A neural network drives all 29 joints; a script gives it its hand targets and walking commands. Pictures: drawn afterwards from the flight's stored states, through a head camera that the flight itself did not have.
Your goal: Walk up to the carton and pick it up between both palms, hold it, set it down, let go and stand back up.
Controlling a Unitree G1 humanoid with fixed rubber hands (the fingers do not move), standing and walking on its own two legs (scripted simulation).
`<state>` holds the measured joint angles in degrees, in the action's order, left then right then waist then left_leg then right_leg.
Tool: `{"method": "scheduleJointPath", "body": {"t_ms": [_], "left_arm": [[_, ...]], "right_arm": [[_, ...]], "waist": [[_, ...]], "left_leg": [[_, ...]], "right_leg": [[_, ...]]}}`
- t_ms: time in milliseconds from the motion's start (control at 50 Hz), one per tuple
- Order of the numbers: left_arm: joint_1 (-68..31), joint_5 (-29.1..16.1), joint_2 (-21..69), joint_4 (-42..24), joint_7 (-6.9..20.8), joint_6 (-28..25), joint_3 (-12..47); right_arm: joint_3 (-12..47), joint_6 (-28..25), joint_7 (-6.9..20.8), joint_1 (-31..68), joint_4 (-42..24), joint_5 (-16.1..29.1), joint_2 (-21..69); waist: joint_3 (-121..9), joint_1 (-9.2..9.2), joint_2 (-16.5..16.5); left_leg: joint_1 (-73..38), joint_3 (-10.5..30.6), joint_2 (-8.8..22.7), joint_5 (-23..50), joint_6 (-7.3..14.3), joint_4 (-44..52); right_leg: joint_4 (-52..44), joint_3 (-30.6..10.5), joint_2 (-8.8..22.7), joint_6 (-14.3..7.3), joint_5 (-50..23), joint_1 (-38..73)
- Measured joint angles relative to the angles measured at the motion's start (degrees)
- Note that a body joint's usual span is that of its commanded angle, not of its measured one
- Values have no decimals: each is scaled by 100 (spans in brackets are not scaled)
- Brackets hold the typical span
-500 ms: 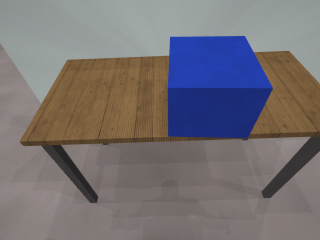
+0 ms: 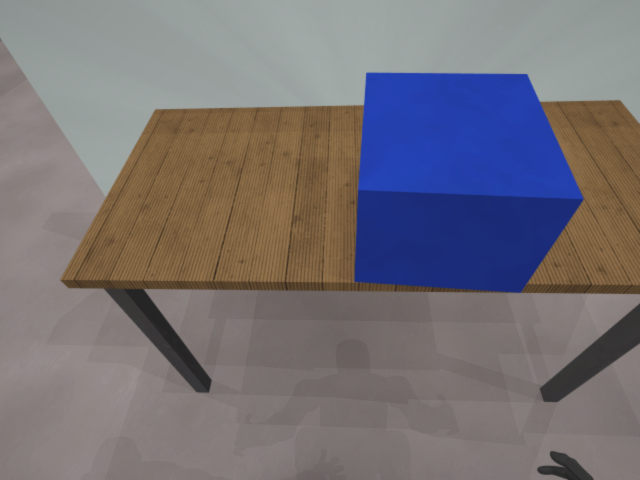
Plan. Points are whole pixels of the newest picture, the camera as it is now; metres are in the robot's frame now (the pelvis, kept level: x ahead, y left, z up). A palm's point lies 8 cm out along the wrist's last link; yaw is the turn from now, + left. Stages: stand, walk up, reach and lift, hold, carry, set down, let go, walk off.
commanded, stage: walk up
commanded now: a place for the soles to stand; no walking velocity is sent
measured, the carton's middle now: (440, 178) +0.58 -0.17 +0.03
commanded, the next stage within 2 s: none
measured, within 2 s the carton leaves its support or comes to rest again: neither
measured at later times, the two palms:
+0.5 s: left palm out of the picture +0.09 +0.31 -0.11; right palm out of the picture +0.10 -0.31 -0.11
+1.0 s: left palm out of the picture +0.11 +0.17 -0.13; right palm out of the picture +0.14 -0.47 -0.10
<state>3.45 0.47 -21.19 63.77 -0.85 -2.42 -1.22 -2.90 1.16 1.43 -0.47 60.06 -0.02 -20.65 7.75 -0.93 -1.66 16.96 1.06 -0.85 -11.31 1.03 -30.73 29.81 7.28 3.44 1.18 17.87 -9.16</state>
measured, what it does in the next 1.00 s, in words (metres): steps to the right: right foot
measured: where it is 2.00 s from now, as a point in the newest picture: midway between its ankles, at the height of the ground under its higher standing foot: outside the picture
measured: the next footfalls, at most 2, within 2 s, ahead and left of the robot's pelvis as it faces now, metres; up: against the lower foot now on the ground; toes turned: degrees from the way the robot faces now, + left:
right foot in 0.70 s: +0.14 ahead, -0.28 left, +0.00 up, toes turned -2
left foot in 1.02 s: +0.19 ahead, -0.04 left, +0.00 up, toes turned -5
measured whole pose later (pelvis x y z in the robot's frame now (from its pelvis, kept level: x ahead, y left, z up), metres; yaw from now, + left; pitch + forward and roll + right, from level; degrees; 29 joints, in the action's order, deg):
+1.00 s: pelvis +0.07 -0.14 -0.02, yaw +0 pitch -3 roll -1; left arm 17.5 1.5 -22.5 48.9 3.2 0.8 -4.3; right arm -3.2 -4.4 -2.0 -14.0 54.6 -1.0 -23.2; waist 5.4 -1.9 1.8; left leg 23.3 -4.0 1.0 -22.8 1.6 -44.8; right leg 39.4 3.6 -2.2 -3.3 22.4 -13.8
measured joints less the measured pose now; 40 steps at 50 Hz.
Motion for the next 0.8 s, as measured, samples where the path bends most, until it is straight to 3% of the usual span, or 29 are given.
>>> {"method": "scheduleJointPath", "body": {"t_ms": [420,500,540,600,680,740,760,800], "left_arm": [[64,59,20,-74,76,152,-106],[309,362,-200,-490,368,516,-359],[437,347,-325,-653,448,591,-468],[649,335,-453,-842,549,588,-560],[834,317,-469,-997,668,588,-641],[925,324,-424,-1085,688,524,-714],[983,347,-407,-1151,687,482,-708],[1048,345,-359,-1259,664,461,-655]], "right_arm": [[61,3,12,-279,-58,-69,80],[-118,-336,-222,-684,-180,-149,101],[-182,-441,-332,-936,-184,-163,25],[-268,-520,-401,-1185,-170,-175,-163],[-355,-555,-406,-1391,-239,-253,-489],[-371,-487,-401,-1496,-272,-300,-678],[-365,-425,-423,-1546,-272,-299,-695],[-322,-349,-491,-1607,-232,-239,-643]], "waist": [[-199,87,119],[-294,98,362],[-331,97,504],[-290,92,670],[-230,128,626],[-201,158,379],[-247,166,304],[-312,73,336]], "left_leg": [[-177,19,-71,50,34,235],[-114,35,-132,-112,47,61],[-118,34,-131,-163,-22,-5],[-186,-26,-79,-289,-115,-121],[-108,-31,199,-637,-214,-578],[58,159,589,-1225,-162,-1245],[220,281,632,-1755,-61,-1635],[580,375,401,-2184,10,-2556]], "right_leg": [[-194,-5,48,18,16,172],[1605,-655,-152,-284,973,-523],[2323,-950,-193,-302,940,-862],[2480,-1167,-34,-228,958,-1125],[1805,-1131,145,-204,1159,-1226],[1440,-811,-45,-72,155,-1096],[1529,-695,-144,-60,184,-1102],[1592,-633,-207,-100,427,-1057]]}}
